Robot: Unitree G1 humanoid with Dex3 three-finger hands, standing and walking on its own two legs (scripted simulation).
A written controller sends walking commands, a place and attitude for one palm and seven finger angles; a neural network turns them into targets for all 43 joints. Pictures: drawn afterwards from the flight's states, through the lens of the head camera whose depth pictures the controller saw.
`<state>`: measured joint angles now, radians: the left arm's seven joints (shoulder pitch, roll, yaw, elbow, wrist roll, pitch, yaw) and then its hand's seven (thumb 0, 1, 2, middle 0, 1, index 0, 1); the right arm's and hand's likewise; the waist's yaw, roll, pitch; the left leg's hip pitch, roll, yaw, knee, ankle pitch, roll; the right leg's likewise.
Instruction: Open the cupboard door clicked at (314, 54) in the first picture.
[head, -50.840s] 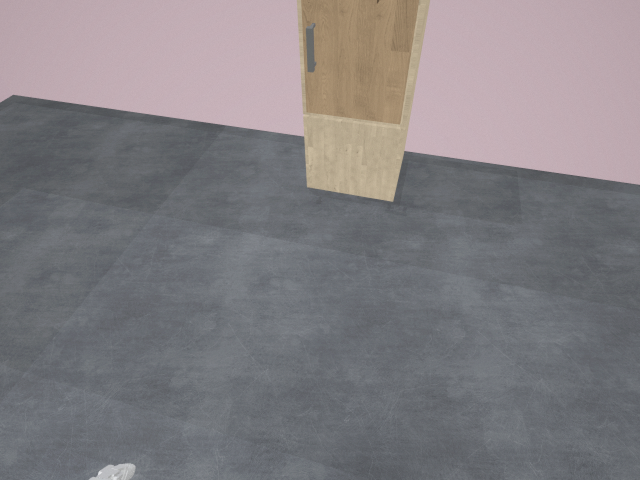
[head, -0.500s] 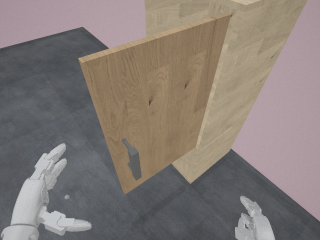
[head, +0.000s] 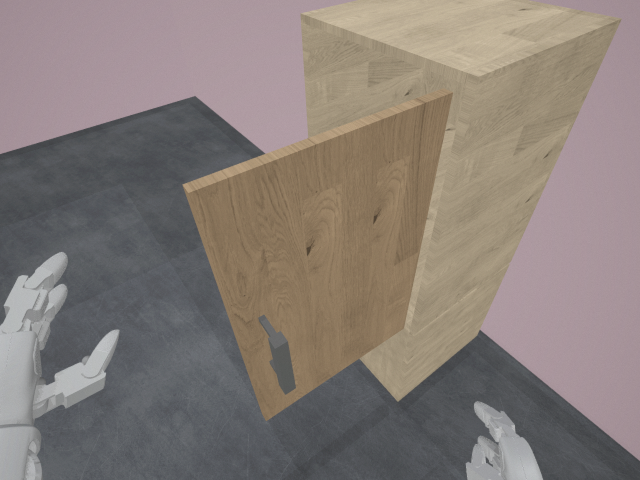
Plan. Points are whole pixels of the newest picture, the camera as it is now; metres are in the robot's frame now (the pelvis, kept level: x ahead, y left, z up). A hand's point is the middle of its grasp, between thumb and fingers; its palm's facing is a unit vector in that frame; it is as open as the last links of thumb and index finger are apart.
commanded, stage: draw the hand back to the body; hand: left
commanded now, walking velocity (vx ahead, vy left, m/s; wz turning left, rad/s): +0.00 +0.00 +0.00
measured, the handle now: (276, 355) +0.32 +0.12 -0.08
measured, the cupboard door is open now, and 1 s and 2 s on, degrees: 88 88 88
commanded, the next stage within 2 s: step back with the hand held close in 0.46 s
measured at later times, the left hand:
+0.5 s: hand (90, 356) +0.18 +0.24 +0.16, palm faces +0.45 -0.80 -0.40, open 7.5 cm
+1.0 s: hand (64, 371) +0.17 +0.26 +0.15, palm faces +0.34 -0.79 -0.52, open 7.4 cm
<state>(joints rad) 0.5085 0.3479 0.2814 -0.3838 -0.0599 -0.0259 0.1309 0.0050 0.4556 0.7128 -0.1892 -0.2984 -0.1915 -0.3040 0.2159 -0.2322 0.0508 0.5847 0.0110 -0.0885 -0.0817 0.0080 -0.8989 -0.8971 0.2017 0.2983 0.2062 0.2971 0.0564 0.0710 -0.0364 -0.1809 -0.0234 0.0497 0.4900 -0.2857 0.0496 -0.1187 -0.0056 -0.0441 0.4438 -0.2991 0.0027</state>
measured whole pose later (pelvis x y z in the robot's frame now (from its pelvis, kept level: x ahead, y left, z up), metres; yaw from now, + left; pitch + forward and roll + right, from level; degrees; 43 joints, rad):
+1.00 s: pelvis -0.04 +0.00 +0.00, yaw -2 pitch +0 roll -1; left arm 0.57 0.43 0.40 -0.46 -0.05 -0.15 0.13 0.02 0.88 0.90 -0.21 -0.30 -0.21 -0.30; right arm 0.17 -0.24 -0.01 0.55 0.01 0.02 -0.10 0.01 -0.90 -0.90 0.20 0.30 0.20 0.30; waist 0.00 0.03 0.02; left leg -0.27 -0.01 0.09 0.45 -0.20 0.06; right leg -0.23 0.01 -0.01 0.43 -0.21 0.00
